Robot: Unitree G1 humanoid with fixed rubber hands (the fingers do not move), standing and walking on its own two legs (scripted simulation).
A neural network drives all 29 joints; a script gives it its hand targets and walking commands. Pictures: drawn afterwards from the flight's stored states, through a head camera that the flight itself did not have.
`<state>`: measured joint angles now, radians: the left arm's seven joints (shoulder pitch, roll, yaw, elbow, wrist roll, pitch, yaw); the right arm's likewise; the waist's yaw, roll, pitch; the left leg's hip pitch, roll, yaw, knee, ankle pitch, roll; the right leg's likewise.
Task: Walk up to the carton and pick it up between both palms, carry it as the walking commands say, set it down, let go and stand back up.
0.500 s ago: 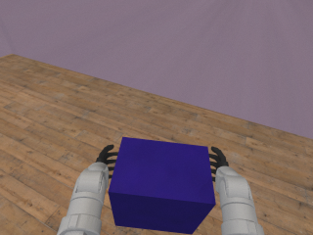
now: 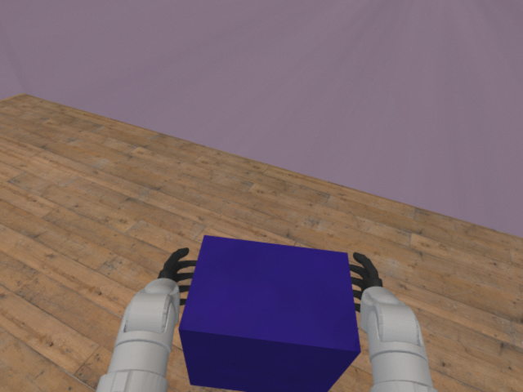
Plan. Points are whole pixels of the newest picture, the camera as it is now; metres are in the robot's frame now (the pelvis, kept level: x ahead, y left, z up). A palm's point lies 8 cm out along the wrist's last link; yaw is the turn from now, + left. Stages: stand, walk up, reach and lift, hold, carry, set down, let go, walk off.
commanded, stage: hold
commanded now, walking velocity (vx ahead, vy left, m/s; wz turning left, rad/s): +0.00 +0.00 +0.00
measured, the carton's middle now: (264, 322) +0.27 +0.00 -0.02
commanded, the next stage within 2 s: carry in 0.38 s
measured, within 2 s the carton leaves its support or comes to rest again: neither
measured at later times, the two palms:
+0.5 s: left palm (171, 286) +0.28 +0.15 +0.05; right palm (375, 299) +0.28 -0.17 +0.04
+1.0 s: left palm (272, 307) +0.24 -0.01 +0.06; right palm (518, 384) +0.16 -0.32 +0.05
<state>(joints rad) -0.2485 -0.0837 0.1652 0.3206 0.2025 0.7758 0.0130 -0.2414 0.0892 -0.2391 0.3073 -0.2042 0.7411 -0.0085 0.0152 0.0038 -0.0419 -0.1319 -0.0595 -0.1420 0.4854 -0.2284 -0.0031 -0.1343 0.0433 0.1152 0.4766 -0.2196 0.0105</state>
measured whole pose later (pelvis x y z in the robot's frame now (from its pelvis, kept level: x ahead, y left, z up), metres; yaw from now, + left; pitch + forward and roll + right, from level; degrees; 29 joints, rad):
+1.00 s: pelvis -0.06 -0.10 -0.04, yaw -16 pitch +2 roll -1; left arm -0.23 -0.06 0.16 -0.20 0.04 1.24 0.09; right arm -0.18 0.14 -0.19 -0.23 -0.10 1.18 -0.09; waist 0.02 0.03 -0.13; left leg -0.47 0.24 0.09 0.81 -0.36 -0.11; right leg -0.50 0.00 -0.08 0.75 -0.27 -0.03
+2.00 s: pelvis -0.33 -0.28 -0.03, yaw -49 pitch +2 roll -2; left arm -0.15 -0.11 0.14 -0.31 0.07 1.21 0.09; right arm -0.12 0.12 -0.18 -0.32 -0.09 1.16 -0.06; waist 0.03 0.05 -0.10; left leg -0.48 0.29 0.13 0.83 -0.41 -0.12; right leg -0.48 0.00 -0.08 0.74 -0.27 -0.02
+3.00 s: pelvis -0.67 -0.30 -0.03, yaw -84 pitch +2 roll -1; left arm -0.13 -0.10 0.14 -0.38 0.06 1.22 0.09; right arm -0.13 0.13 -0.16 -0.35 -0.08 1.16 -0.06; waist 0.04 0.03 -0.07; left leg -0.43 0.29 0.18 0.77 -0.34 -0.11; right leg -0.44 -0.03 -0.07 0.70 -0.27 0.01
